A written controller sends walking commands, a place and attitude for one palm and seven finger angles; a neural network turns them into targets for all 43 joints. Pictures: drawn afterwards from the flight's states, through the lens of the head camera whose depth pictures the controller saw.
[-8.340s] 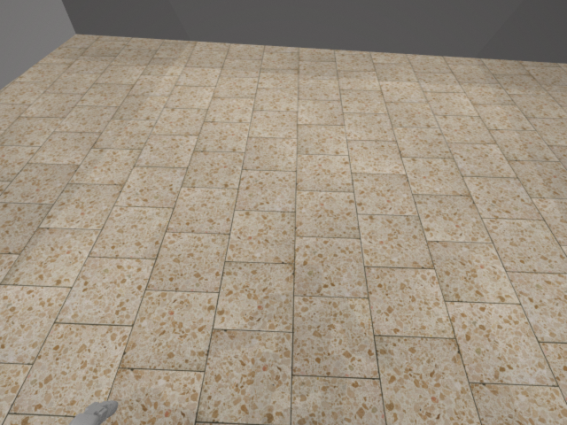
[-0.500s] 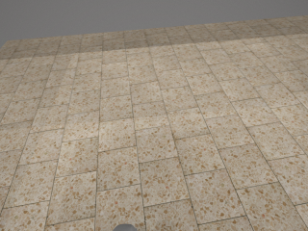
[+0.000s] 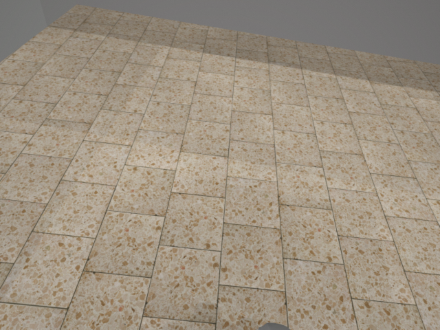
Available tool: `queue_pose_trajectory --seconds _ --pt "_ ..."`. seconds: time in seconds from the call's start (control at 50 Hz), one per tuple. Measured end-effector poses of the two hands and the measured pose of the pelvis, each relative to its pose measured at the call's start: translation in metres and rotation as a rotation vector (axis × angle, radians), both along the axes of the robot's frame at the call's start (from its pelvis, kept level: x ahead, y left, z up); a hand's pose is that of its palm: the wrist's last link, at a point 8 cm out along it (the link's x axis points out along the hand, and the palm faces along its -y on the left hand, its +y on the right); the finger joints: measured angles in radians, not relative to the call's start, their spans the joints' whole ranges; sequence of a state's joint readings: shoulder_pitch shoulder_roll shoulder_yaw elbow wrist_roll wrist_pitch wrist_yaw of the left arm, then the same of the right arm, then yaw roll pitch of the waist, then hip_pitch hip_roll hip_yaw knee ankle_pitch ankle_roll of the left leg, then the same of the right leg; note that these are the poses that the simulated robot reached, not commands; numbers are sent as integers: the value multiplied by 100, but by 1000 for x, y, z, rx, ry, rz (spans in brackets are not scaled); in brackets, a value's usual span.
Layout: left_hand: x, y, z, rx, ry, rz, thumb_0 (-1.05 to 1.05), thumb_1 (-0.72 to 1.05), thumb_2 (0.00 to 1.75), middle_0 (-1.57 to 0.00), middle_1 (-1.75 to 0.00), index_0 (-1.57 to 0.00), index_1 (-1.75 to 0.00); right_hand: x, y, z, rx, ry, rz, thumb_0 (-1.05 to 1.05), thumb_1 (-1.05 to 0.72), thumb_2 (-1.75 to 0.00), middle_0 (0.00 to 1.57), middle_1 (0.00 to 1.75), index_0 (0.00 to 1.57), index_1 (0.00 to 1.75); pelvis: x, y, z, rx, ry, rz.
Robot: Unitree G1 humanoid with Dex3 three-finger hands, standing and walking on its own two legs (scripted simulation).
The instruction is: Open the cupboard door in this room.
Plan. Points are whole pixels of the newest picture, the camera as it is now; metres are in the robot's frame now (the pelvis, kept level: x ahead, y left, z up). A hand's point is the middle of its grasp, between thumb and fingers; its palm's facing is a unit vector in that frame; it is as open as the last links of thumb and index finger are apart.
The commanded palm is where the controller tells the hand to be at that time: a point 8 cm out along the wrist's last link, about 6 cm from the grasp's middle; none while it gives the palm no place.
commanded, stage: turn or walk to find it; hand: left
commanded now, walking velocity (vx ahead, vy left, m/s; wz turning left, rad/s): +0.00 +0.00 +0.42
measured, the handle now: out of the picture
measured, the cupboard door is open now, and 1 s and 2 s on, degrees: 0 0 0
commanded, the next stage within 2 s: stand and wait in 1.88 s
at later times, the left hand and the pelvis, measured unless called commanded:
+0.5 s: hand out of the picture +0.03 +0.13 -0.15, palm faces +0.21 -0.93 -0.29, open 7.4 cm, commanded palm none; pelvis -0.03 -0.07 -0.01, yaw +13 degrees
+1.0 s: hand out of the picture -0.16 +0.16 -0.19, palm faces +0.48 -0.84 -0.25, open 7.4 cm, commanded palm none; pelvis -0.07 -0.03 -0.01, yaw +26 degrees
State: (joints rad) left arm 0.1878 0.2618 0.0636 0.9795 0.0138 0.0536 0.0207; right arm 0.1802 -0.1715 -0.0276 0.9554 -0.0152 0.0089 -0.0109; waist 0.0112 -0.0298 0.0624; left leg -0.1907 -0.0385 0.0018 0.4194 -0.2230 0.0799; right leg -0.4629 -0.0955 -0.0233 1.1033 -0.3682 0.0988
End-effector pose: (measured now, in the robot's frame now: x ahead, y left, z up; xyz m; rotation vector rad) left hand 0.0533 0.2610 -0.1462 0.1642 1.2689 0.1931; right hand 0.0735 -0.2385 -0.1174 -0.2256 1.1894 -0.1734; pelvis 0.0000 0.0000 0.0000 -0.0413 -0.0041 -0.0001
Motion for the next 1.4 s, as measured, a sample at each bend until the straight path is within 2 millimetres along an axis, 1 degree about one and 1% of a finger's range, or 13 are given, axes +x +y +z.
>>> queue_pose_trajectory --seconds 0.1,0.22,0.36,0.52,0.66,0.74,0.86,0.94,1.04,1.14,1.28,1.34,1.4 --pt "18 -5 7 11 -68 1 1 91 90 -20 -30 -20 -29 -22 -1 -8 20 44 -10 0 -91 -90 20 30 20 30 -5 -3 -1 12 -4 37" --pt "34 -26 18 24 -139 -7 1 91 90 -20 -30 -20 -29 -58 -17 -22 43 125 -22 1 -91 -90 20 30 20 30 -14 -18 -4 27 -1 82" --pt "24 -61 26 62 -202 20 0 91 90 -20 -30 -20 -29 -80 -53 -46 80 198 1 1 -91 -90 20 30 20 30 -25 -52 -14 56 16 141" --pt "-49 -86 34 82 -112 142 1 91 90 -20 -30 -20 -30 -54 -84 -43 79 187 89 1 -91 -90 20 30 20 30 -32 -74 -4 79 -6 232" --pt "-112 -95 25 62 -35 269 1 91 90 -20 -30 -20 -30 -20 -83 -39 43 182 207 1 -91 -90 20 30 19 29 -37 -76 -4 82 -1 310" --pt "-151 -95 16 38 23 337 1 91 90 -20 -30 -20 -30 9 -64 -34 26 146 287 1 -92 -90 20 30 19 29 -43 -70 -6 79 5 347" --pt "-213 -80 -9 -6 106 441 1 91 90 -20 -30 -21 -30 55 -11 -25 4 13 417 1 -92 -90 20 30 19 29 -58 -47 -18 45 7 406" --pt "-237 -66 -17 -17 150 484 1 91 90 -20 -30 -20 -29 64 21 -12 9 -55 477 1 -91 -90 20 30 20 29 -65 -38 -17 48 -2 421" --pt "-231 -51 -5 -10 94 502 1 91 90 -20 -30 -20 -29 58 40 -4 17 -58 512 0 -91 -90 20 30 20 30 -71 -31 -7 24 -3 462" --pt "-209 -41 5 26 6 501 1 91 90 -20 -30 -20 -29 43 39 -10 39 -19 518 0 -91 -90 20 30 20 30 -74 -34 -4 30 2 496" --pt "-169 -47 19 78 -100 485 1 91 90 -20 -30 -20 -29 13 3 -30 52 91 498 1 -91 -90 20 30 20 30 -72 -56 -7 44 12 555" --pt "-155 -59 24 107 -144 483 1 91 90 -20 -30 -20 -29 7 -20 -44 57 141 493 1 -91 -90 20 30 20 30 -69 -71 -13 59 23 580" --pt "-155 -78 30 130 -165 487 0 91 90 -20 -30 -20 -29 6 -40 -54 58 179 495 1 -91 -90 20 30 20 30 -67 -85 -15 62 12 615"
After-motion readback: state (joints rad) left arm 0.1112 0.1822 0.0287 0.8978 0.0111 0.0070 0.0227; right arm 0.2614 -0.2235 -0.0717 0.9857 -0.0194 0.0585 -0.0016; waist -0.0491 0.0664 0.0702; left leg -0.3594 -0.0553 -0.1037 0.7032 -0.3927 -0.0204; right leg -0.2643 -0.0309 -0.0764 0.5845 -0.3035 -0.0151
